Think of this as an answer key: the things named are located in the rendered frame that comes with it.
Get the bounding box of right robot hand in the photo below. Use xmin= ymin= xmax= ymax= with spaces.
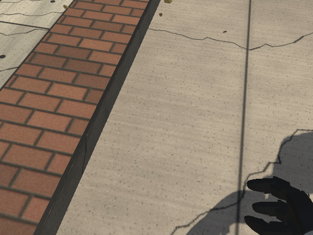
xmin=244 ymin=176 xmax=313 ymax=235

